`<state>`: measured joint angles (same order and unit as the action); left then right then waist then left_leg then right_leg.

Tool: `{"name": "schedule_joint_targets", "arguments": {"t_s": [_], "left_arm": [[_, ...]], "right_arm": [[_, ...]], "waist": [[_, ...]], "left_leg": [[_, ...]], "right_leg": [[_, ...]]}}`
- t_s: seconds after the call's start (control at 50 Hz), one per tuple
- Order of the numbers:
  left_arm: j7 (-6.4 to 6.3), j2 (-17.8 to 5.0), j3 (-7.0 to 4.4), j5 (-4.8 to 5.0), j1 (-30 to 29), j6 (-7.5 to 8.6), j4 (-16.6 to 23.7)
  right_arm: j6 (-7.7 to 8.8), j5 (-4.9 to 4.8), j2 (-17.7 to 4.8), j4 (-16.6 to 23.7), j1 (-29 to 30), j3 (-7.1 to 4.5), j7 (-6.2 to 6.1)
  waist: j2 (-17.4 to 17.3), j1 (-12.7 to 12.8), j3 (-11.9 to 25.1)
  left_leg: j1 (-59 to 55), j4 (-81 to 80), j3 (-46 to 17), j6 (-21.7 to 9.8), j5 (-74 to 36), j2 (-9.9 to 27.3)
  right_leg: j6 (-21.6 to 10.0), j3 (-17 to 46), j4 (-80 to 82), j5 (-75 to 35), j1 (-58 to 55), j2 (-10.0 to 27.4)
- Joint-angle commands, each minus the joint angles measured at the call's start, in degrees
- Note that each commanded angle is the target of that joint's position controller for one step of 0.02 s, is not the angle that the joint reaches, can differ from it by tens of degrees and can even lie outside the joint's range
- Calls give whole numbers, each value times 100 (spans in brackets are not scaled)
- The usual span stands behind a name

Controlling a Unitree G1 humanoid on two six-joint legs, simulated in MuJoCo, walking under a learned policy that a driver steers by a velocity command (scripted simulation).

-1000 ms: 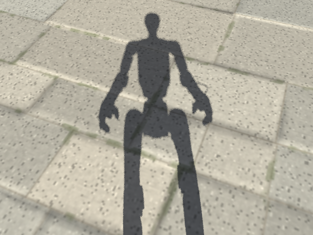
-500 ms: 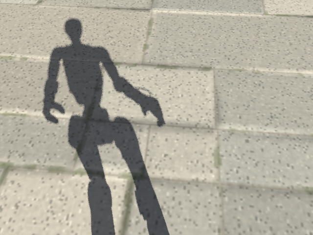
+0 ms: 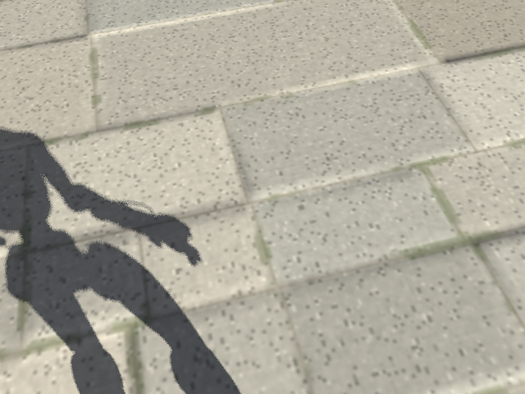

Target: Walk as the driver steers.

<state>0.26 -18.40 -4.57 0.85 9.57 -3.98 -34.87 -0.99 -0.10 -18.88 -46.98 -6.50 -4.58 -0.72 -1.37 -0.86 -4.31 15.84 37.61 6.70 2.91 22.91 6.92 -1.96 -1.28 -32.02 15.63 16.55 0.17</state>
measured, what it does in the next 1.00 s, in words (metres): steps on the spot: left foot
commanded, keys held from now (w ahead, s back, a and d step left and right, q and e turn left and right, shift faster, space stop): e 0.14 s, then no key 0.86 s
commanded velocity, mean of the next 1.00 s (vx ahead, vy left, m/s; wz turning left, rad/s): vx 0.00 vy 0.00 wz -0.22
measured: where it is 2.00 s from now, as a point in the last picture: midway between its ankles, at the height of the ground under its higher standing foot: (324, 384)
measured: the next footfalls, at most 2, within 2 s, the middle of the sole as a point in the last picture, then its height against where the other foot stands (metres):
left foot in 0.42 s outside the picture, level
left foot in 1.76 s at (273, 369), level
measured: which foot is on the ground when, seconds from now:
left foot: up 0.00-0.40, down 0.42-1.00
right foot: down 0.00-1.00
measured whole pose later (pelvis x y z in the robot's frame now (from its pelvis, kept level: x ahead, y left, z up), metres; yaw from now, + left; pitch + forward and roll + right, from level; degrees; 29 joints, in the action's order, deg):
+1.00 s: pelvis +0.04 +0.02 +0.01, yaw -11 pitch -2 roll +0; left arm -2.1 -14.6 -2.2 -0.6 12.7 -1.2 -47.1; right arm 1.1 0.4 -15.0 -50.1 -8.6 -0.4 -0.1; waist 0.1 -0.1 -2.5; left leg 10.2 28.6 -0.5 -0.9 16.6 -1.0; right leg 0.7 8.0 -28.4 16.1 10.5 -2.6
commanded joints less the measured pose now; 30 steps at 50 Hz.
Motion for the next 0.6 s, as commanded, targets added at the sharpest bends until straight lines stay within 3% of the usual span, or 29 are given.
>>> {"name": "schedule_joint_targets", "arguments": {"t_s": [0.02,0.04,0.08,0.1,0.14,0.22,0.34,0.38,0.4,0.42,0.44,0.46,0.48,0.5,0.54,0.6], "left_arm": [[-2,-1416,-382,-233,803,276,352],[1,-1244,-316,-212,528,382,304],[-82,-945,-229,-34,-34,402,330],[-123,-906,-187,-33,-112,386,363],[-169,-885,-168,-73,-74,369,400],[-211,-826,-134,-85,3,349,348],[-118,-822,-71,-136,-61,289,201],[-99,-700,-4,-92,-202,281,146],[-98,-603,41,-55,-266,282,107],[-100,-465,94,-85,-86,316,27],[-97,-337,137,-217,177,363,-4],[-96,-272,129,-202,442,384,-35],[-118,-425,117,-256,308,370,-97],[-128,-508,81,-238,92,348,-106],[-145,-499,70,-214,-31,263,-134],[-130,-411,82,-175,19,276,-233]], "right_arm": [[105,110,-560,672,466,-109,-52],[88,-27,-674,667,470,-156,-66],[55,17,-750,508,292,-214,-137],[55,57,-740,489,229,-220,-134],[76,34,-617,487,81,-200,-104],[70,7,-439,519,163,-108,-76],[117,-35,-464,595,175,-63,7],[164,-30,-388,569,20,-38,46],[201,1,-315,519,-146,-14,73],[234,86,-395,523,-219,-4,77],[245,166,-807,581,-310,-66,43],[232,169,-812,512,-11,-32,44],[246,128,-446,594,254,66,66],[264,125,-357,583,274,96,83],[324,100,-465,552,197,97,92],[352,74,-430,466,-28,133,46]], "waist": [[1307,553,1322],[1111,357,1015],[844,109,727],[885,46,756],[865,-1,925],[933,134,919],[1008,271,707],[931,130,718],[843,-24,726],[635,-17,788],[-114,196,963],[-886,554,916],[-837,455,843],[-757,333,741],[-571,198,602],[-235,108,570]], "left_leg": [[2123,2968,-877,134,1700,-586],[2158,3134,-1022,35,1202,-455],[2120,2758,-1095,12,328,-339],[1880,2786,-1054,61,46,-432],[1664,2589,-1031,132,-279,-568],[1427,1453,-1018,237,-437,-559],[560,330,-912,127,-185,-586],[139,-462,-858,28,-521,-609],[-321,-1288,-802,-58,-1229,-627],[-840,-1712,-1061,-179,-2087,-396],[-1279,-1660,-1743,-459,-3367,378],[-817,-1603,-2102,-1088,-3313,727],[-439,-1760,-2143,-1233,-2520,679],[-399,-1753,-1908,-1004,-1909,375],[-373,-1652,-1560,-656,-1456,36],[-469,-1448,-1317,-521,-1506,-155]], "right_leg": [[-2002,3172,1247,-3567,-1719,2273],[-1679,2603,1317,-2979,-1469,1890],[-1102,2031,1307,-2248,-1143,1348],[-1066,1911,1309,-2454,-943,1216],[-1095,1840,1305,-2513,-936,1100],[-1091,1845,1237,-2130,-1050,1059],[-1143,2179,1086,-1736,-580,1079],[-1035,2230,886,-1855,-539,988],[-871,2170,781,-1776,-413,858],[-589,2104,713,-1421,-220,666],[-241,1676,155,-595,28,213],[43,1065,116,391,-42,-231],[211,979,277,298,-396,-82],[217,976,376,-64,-470,-82],[146,1069,447,-602,-472,-57],[63,1155,550,-970,-454,-9]]}}
Keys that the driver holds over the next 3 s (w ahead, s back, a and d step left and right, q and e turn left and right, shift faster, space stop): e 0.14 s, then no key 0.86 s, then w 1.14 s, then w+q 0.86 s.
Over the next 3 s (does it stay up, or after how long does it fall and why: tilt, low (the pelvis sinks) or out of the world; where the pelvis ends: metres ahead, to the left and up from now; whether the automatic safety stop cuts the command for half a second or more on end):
stays up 0.97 -0.07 0.01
